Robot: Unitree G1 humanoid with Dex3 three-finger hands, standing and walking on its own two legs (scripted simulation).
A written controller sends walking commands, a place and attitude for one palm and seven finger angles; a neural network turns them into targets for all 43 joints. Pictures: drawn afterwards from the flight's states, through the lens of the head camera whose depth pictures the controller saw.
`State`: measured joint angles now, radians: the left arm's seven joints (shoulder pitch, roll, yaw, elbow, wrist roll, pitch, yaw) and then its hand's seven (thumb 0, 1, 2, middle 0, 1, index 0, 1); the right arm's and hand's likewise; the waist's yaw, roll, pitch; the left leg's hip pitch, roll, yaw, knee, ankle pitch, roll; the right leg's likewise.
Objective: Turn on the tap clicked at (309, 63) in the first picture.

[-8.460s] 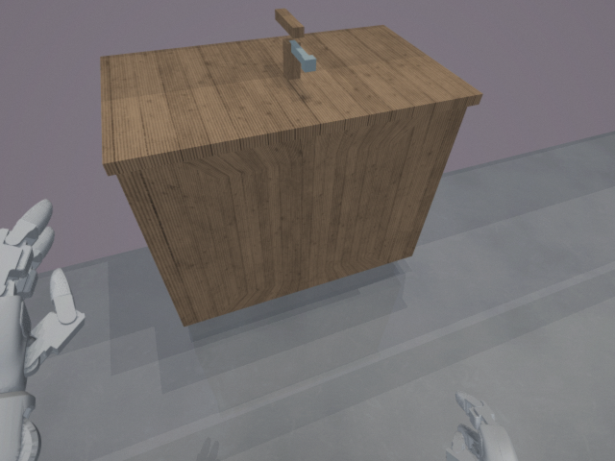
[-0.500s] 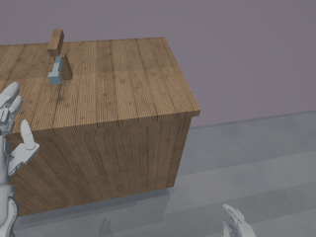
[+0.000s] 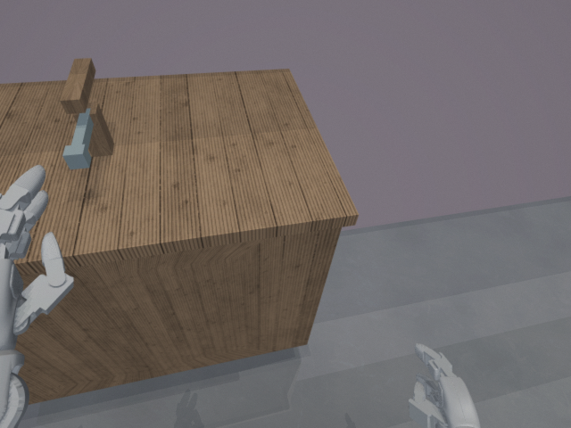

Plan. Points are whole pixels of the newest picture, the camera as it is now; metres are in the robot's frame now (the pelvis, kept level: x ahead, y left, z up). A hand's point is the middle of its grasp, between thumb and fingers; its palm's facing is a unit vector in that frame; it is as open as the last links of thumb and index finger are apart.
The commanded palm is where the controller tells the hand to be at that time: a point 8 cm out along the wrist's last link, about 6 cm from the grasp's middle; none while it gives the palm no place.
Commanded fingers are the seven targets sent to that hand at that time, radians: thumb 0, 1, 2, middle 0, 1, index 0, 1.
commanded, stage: come to a stop and stand still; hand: left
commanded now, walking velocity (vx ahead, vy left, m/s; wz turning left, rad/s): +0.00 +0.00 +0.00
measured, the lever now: (77, 156) +0.45 +0.38 +0.10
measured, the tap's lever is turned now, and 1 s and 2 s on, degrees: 0 0 0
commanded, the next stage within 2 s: look again from close up in 0.04 s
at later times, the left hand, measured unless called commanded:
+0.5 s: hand (70, 285) +0.21 +0.25 +0.15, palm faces +0.39 -0.85 -0.36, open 7.4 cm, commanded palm +0.16 +0.28 +0.17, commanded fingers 0.00 0.90 0.90 -0.20 -0.30 -0.20 -0.30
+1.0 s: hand (102, 248) +0.26 +0.23 +0.16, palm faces +0.36 -0.85 -0.37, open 7.4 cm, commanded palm +0.20 +0.27 +0.17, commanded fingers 0.00 0.90 0.90 -0.20 -0.30 -0.20 -0.30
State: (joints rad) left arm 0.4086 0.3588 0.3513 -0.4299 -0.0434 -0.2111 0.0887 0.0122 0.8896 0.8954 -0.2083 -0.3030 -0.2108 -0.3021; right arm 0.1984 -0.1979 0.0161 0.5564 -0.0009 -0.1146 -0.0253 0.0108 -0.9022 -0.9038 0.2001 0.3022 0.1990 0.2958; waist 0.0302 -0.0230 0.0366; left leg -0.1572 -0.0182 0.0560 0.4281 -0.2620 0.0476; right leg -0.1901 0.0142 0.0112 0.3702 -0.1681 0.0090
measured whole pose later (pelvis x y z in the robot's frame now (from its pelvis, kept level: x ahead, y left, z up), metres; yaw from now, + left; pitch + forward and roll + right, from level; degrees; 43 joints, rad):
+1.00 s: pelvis +0.03 +0.00 -0.02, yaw -2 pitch +0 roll -1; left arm 0.41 0.36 0.36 -0.43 -0.05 -0.22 0.11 0.01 0.89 0.90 -0.21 -0.30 -0.21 -0.30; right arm 0.23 -0.22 0.00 0.57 0.01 -0.08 -0.03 0.01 -0.90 -0.90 0.20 0.30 0.20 0.30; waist 0.00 0.01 0.00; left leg -0.20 -0.01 0.08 0.62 -0.42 0.05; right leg -0.27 0.02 0.04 0.62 -0.35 0.00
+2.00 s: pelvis +0.11 +0.10 -0.01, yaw -3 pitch -1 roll -1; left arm 0.43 0.35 0.35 -0.48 -0.05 -0.18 0.12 0.01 0.89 0.90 -0.21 -0.30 -0.21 -0.30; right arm 0.21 -0.14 0.04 0.60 0.01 -0.11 -0.01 0.01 -0.90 -0.90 0.20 0.30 0.20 0.30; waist 0.02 0.01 0.04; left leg -0.27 0.05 0.06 0.53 -0.24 0.00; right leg -0.20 0.04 -0.04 0.48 -0.26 -0.03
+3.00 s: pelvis +0.12 +0.16 +0.00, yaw -4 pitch -1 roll -2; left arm 0.39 0.37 0.37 -0.48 -0.03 -0.21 0.10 0.01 0.89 0.90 -0.21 -0.30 -0.21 -0.30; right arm 0.18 -0.16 0.02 0.57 0.01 -0.15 -0.01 0.01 -0.90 -0.90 0.20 0.30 0.20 0.30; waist 0.02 -0.04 0.09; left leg -0.24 -0.02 0.11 0.49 -0.24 0.08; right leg -0.17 -0.03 0.00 0.42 -0.23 0.05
